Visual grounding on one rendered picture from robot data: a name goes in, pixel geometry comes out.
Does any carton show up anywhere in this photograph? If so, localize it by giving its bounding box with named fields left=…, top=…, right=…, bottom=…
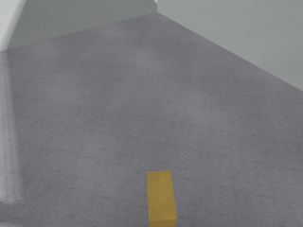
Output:
left=147, top=170, right=177, bottom=227

